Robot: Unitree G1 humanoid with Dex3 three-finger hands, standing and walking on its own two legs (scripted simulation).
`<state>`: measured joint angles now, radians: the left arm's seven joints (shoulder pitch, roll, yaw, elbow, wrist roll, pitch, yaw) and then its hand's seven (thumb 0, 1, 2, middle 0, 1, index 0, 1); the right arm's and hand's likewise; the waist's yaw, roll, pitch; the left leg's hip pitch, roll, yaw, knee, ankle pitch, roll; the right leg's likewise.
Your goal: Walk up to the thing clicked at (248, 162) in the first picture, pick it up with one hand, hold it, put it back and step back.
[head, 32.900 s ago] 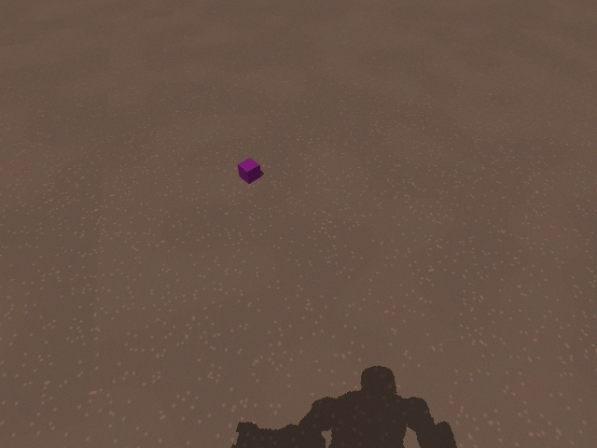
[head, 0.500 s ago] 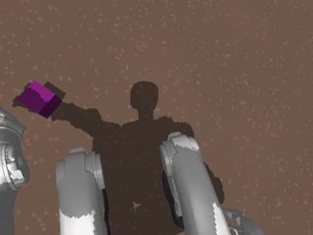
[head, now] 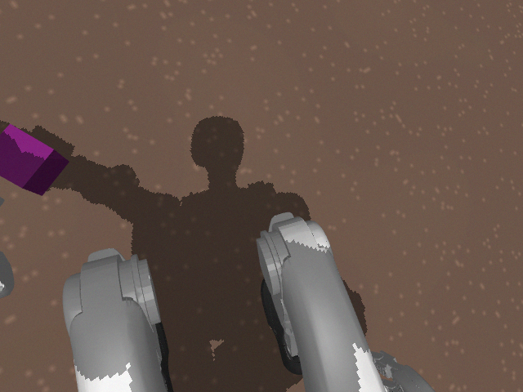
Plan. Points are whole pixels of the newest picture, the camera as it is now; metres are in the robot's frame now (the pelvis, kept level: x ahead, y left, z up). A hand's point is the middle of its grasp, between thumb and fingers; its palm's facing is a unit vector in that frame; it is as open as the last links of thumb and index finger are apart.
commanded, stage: rise first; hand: left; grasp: from above
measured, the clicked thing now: (26, 161) +0.49 +0.32 -0.28
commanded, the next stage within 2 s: none
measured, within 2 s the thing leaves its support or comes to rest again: neither
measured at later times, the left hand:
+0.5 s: hand out of the picture +0.45 +0.37 -0.17, palm faces -0.21 -0.33 -0.92, open 14.0 cm
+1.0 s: hand out of the picture +0.47 +0.36 -0.16, palm faces -0.20 -0.33 -0.92, open 14.1 cm
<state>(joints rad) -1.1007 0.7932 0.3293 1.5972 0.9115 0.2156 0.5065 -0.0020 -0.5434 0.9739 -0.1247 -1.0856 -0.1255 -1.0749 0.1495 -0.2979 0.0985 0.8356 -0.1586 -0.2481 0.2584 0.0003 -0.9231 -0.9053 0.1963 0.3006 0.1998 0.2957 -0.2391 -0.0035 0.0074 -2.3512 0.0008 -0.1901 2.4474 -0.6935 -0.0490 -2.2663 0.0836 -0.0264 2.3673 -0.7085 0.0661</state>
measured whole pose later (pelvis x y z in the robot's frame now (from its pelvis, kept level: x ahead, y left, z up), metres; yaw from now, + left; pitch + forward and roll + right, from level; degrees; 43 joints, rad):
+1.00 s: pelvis +0.00 +0.01 +0.00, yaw -3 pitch +33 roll -11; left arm -1.18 0.88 0.29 1.63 0.91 0.29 0.51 0.00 -0.56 0.97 -0.14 -1.07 -0.13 -1.06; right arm 0.17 -0.32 0.17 0.78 -0.16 -0.25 0.29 0.00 -0.93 -0.91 0.20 0.30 0.20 0.30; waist -0.30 -0.02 0.03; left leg -2.35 0.01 -0.21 2.45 -0.69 -0.03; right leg -2.25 0.09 -0.05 2.33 -0.69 0.07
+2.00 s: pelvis -0.01 +0.00 +0.01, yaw -2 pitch +33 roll -10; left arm -1.17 0.87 0.28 1.62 0.89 0.29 0.50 0.00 -0.54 0.96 -0.14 -1.06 -0.14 -1.06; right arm 0.18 -0.33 0.16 0.79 -0.15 -0.28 0.28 0.00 -0.93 -0.91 0.20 0.30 0.20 0.30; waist -0.30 -0.02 0.04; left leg -2.34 0.01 -0.22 2.44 -0.69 -0.05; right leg -2.25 0.08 -0.06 2.33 -0.68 0.07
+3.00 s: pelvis +0.00 +0.00 +0.01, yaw -2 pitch +33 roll -10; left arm -1.16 0.87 0.28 1.61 0.89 0.29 0.51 0.00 -0.50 0.92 -0.18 -1.02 -0.17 -1.01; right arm 0.18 -0.32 0.16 0.79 -0.16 -0.29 0.28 0.00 -0.93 -0.91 0.20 0.30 0.20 0.30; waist -0.31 -0.02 0.04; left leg -2.32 0.01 -0.22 2.43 -0.69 -0.05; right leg -2.24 0.08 -0.06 2.32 -0.68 0.06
